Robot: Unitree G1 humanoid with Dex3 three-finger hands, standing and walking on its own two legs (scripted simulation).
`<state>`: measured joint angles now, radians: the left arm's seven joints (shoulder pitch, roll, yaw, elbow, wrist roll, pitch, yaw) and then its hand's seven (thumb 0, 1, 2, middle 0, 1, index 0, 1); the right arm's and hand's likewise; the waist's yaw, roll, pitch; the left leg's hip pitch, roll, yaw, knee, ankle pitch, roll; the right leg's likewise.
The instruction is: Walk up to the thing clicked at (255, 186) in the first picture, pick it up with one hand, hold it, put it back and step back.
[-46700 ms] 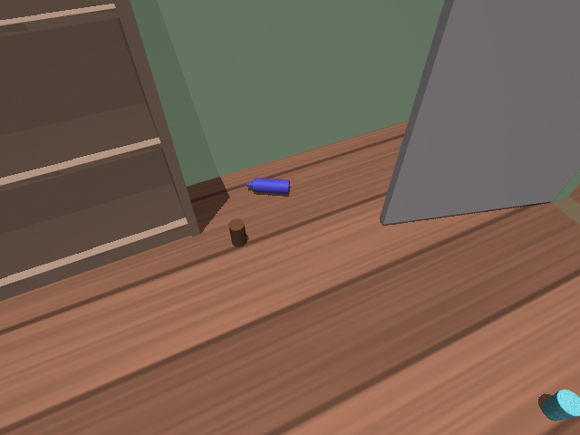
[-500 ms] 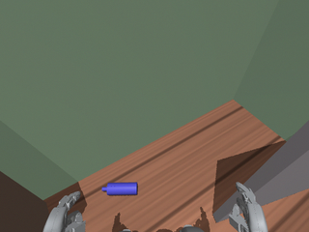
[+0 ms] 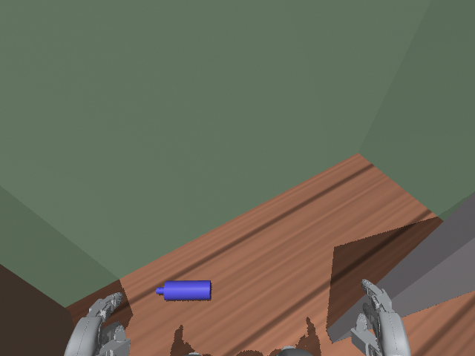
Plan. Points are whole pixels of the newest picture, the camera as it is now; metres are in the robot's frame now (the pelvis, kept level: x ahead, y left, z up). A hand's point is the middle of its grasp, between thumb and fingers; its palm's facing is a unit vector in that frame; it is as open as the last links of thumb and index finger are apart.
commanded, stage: home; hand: left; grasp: from above
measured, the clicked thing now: (183, 290) +0.46 +0.19 -0.68
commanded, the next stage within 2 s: stand in 0.62 s
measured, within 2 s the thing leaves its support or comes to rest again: neither
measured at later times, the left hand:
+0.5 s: hand (124, 348) +0.16 +0.18 -0.05, palm faces +0.05 -0.98 -0.20, open 7.4 cm
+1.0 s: hand out of the picture +0.11 +0.24 -0.11, palm faces +0.03 -0.94 -0.34, open 7.4 cm
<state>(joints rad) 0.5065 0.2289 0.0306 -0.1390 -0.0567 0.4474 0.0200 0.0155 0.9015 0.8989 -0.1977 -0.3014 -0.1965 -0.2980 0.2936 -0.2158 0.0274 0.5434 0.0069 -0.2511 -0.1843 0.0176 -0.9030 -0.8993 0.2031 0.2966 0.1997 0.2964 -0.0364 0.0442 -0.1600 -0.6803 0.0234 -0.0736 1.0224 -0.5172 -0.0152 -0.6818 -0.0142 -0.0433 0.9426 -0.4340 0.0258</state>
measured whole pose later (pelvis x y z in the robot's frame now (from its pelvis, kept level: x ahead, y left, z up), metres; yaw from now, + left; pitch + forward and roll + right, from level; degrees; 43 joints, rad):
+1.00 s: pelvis -0.01 +0.00 +0.03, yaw +0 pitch +0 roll +0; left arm 0.24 0.30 0.04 0.69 0.05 0.06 0.03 0.01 0.90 0.90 -0.20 -0.30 -0.20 -0.30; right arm 0.21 -0.30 -0.04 0.85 -0.06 -0.03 -0.01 0.01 -0.90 -0.90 0.20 0.30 0.20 0.30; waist 0.02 -0.01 0.03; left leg -0.38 -0.01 -0.03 0.80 -0.42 0.00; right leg -0.42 -0.05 -0.01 0.79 -0.37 0.04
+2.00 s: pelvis -0.01 -0.02 +0.07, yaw +0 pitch -5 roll +0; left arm 0.13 0.30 0.04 1.15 0.02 0.00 0.02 0.01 0.90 0.90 -0.20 -0.30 -0.20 -0.30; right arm 0.17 -0.31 -0.03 1.11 -0.02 0.01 -0.01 0.01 -0.91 -0.90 0.20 0.30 0.20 0.30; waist 0.01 0.02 0.08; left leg -0.10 0.02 -0.05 0.38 -0.21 -0.03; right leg -0.13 -0.02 -0.03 0.37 -0.16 0.01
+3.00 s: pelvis +0.00 -0.02 +0.07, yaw -1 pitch -4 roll +0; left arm 0.12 0.32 0.03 1.15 0.01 -0.01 0.00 0.01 0.90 0.90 -0.20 -0.30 -0.20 -0.30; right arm 0.14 -0.34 -0.02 1.13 -0.02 0.00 0.00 0.01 -0.91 -0.90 0.20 0.30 0.20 0.30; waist 0.00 0.02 0.07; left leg -0.08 0.03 -0.04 0.33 -0.19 -0.04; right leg -0.13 -0.01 -0.02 0.35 -0.16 0.00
